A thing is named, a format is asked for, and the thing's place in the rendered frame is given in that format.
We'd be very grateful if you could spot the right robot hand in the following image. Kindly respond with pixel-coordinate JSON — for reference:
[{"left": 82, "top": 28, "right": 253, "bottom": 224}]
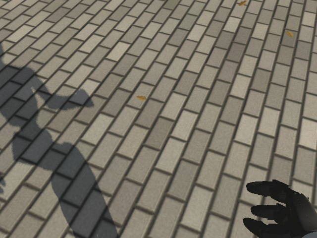
[{"left": 243, "top": 179, "right": 317, "bottom": 238}]

